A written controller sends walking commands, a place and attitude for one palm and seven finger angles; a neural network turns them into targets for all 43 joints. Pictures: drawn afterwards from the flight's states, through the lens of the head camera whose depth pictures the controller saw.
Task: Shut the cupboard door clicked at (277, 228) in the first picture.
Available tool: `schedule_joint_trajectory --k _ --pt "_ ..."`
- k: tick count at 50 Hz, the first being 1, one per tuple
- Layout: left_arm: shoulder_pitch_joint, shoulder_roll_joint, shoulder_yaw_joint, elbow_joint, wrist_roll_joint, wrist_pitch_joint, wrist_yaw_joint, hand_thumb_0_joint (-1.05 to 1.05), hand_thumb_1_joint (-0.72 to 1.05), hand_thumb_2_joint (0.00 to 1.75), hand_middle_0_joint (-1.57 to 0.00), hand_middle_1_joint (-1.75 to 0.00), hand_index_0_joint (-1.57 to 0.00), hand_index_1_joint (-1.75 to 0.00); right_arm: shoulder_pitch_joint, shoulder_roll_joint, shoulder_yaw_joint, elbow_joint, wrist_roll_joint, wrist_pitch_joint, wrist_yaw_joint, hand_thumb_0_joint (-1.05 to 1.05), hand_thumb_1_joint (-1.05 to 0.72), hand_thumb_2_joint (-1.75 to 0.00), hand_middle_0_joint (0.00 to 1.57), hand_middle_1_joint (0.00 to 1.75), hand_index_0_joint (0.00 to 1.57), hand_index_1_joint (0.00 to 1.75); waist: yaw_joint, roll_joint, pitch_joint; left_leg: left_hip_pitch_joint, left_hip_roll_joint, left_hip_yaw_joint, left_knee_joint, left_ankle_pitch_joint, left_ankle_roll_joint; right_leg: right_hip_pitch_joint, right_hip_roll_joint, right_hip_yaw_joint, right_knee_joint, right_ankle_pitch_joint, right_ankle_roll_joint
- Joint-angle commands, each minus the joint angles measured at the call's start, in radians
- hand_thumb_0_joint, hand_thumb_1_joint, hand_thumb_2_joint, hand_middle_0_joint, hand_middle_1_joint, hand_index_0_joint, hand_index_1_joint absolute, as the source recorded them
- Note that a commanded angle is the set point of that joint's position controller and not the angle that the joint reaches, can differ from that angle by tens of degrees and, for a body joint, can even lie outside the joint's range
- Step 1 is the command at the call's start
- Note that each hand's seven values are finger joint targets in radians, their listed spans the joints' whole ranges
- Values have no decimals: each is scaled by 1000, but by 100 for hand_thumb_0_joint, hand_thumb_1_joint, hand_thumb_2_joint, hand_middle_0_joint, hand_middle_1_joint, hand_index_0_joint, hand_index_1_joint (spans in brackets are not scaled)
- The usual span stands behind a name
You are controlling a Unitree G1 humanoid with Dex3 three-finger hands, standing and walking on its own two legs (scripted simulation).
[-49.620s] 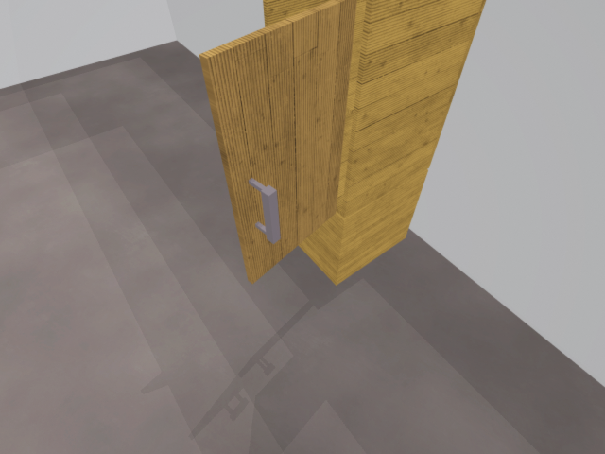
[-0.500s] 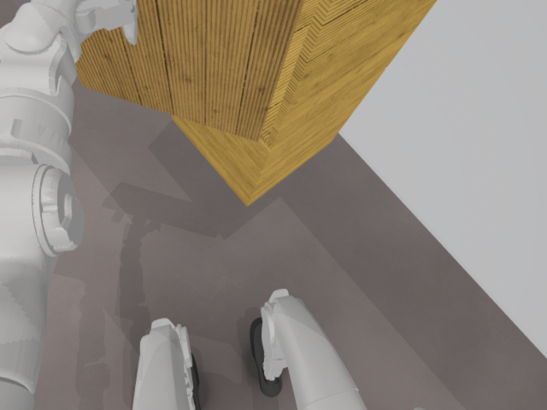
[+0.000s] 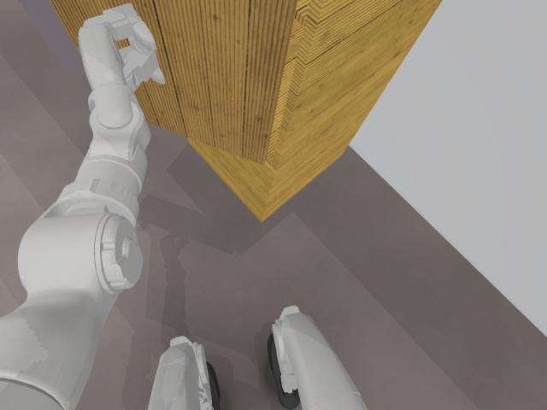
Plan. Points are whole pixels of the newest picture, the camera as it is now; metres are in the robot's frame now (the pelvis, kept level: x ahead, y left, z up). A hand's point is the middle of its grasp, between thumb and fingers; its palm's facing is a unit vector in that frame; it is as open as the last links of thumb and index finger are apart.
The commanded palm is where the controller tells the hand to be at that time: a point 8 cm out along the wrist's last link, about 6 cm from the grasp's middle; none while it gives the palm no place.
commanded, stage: pull the fist back off the door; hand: left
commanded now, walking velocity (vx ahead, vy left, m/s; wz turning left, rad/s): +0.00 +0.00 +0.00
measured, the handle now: (59, 15) +0.67 +0.17 +0.06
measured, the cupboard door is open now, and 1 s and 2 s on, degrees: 28 28 28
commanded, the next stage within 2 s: draw the hand back to the body in 0.38 s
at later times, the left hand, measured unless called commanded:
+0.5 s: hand (166, 99) +0.52 +0.05 +0.06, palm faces +0.10 -0.99 -0.04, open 3.1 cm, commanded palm +0.48 +0.11 +0.06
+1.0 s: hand (54, 157) +0.39 +0.13 +0.16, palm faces +0.08 -1.00 -0.03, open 3.1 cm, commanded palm +0.34 +0.19 +0.17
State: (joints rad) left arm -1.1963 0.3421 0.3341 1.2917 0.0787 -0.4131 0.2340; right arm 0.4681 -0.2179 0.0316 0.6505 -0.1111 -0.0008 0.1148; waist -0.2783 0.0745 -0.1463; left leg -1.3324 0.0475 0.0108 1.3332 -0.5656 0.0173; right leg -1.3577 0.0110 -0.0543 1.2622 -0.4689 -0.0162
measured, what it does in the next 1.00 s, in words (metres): rises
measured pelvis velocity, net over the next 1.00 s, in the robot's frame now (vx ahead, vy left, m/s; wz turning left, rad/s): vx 0.03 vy -0.01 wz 0.03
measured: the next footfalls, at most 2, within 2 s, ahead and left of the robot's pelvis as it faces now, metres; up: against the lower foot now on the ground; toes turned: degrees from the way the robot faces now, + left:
none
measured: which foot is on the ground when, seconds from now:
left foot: down 0.00-1.00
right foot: down 0.00-1.00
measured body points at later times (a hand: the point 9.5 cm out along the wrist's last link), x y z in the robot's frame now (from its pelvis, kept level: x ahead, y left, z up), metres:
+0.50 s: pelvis +0.02 -0.01 +0.02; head +0.17 +0.00 +0.44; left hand +0.50 +0.10 +0.06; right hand +0.09 -0.27 -0.11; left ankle +0.02 +0.11 -0.60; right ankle +0.05 -0.11 -0.60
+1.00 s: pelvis +0.03 -0.01 +0.09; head +0.08 -0.01 +0.54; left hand +0.38 +0.18 +0.16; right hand +0.14 -0.27 -0.02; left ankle +0.02 +0.11 -0.60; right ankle +0.05 -0.11 -0.60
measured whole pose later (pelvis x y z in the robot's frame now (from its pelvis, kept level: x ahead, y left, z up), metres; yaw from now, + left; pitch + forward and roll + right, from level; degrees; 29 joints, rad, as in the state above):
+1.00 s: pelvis +0.03 -0.01 +0.09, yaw +2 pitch +12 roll +0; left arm -0.26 0.15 0.08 0.50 -0.13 -0.40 0.04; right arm 0.31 -0.26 -0.02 0.58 0.02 0.03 -0.02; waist -0.05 0.03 -0.11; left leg -0.64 0.02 0.03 0.88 -0.45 0.00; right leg -0.68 0.00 -0.03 0.87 -0.39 -0.02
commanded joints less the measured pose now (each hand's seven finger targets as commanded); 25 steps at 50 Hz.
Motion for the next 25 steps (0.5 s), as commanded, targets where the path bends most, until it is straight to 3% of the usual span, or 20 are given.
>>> schedule_joint_trajectory --k 1,3,4,7,10,13,15,16,18,19,21,23,25 --pt "-352 66 -27 -244 -7 -122 3 0 90 90 -130 -150 -130 -150 187 -190 -91 -31 6 -4 -9 0 -90 -90 20 30 20 30 7 36 -572 361 -37 -45 -147 351 5 443 20 25 -161 322 1" --pt "-309 34 -48 -258 -9 -135 3 0 90 90 -130 -150 -130 -150 171 -186 -97 -33 9 3 -11 0 -90 -90 20 30 20 30 14 16 -556 359 -43 -35 -157 346 5 471 18 29 -168 335 1" --pt "-316 12 -66 -292 -11 -149 4 0 90 90 -130 -150 -130 -150 165 -185 -100 -35 10 4 -12 0 -90 -90 20 30 20 30 15 37 -567 393 -43 -34 -158 366 4 462 16 29 -166 352 0" --pt "-249 -24 -84 -352 -20 -184 6 0 90 90 -130 -150 -130 -150 142 -179 -111 -41 12 11 -15 0 -90 -90 20 30 20 30 45 42 -603 447 -46 -31 -164 426 -4 499 12 30 -158 412 -2" --pt "-214 -108 -152 -378 -17 -210 13 0 90 90 -130 -150 -130 -150 117 -174 -121 -33 15 18 -18 0 -90 -90 20 30 20 30 39 62 -587 516 -40 -37 -163 473 -10 454 8 20 -154 431 -1" --pt "-178 -141 -176 -378 -17 -217 27 0 90 90 -130 -150 -130 -150 90 -171 -125 -33 17 31 -21 0 -90 -90 20 30 20 30 41 12 -556 497 -44 -33 -172 447 -9 476 6 20 -160 422 2" --pt "-156 -126 -159 -414 -18 -232 41 0 90 90 -130 -150 -130 -150 74 -171 -127 -40 16 33 -27 0 -90 -90 20 30 20 30 58 8 -594 514 -45 -33 -171 477 -9 502 2 23 -149 457 1" --pt "-142 -154 -186 -414 -15 -235 42 0 90 90 -130 -150 -130 -150 59 -164 -126 -44 17 35 -27 0 -90 -90 20 30 20 30 60 15 -584 504 -49 -25 -169 470 -9 508 1 27 -150 463 2" --pt "-168 -127 -170 -390 -6 -240 55 0 90 90 -130 -150 -130 -150 45 -163 -124 -35 17 41 -34 0 -90 -90 20 30 20 30 45 -34 -537 455 -52 -23 -171 419 -4 522 -1 33 -159 443 6" --pt "-196 -126 -175 -407 -4 -248 59 0 90 90 -130 -150 -130 -150 42 -163 -121 -36 14 41 -39 0 -90 -90 20 30 20 30 38 -28 -540 455 -54 -20 -165 420 1 517 -2 38 -156 455 7" --pt "-164 -103 -150 -384 0 -252 63 0 90 90 -130 -150 -130 -150 22 -159 -119 -40 15 41 -42 0 -90 -90 20 30 20 30 58 -32 -563 435 -58 -17 -168 399 -1 547 -4 42 -152 448 7" --pt "-154 -120 -164 -358 -2 -245 58 0 90 90 -130 -150 -130 -150 7 -155 -115 -45 16 43 -44 0 -90 -90 20 30 20 30 55 -46 -547 405 -63 -11 -171 373 1 563 -5 48 -160 440 8" --pt "-152 -95 -142 -335 -6 -240 53 0 90 90 -130 -150 -130 -150 3 -156 -112 -44 19 43 -49 0 -90 -90 20 30 20 30 57 -52 -551 394 -62 -11 -172 365 1 566 -7 50 -159 436 8"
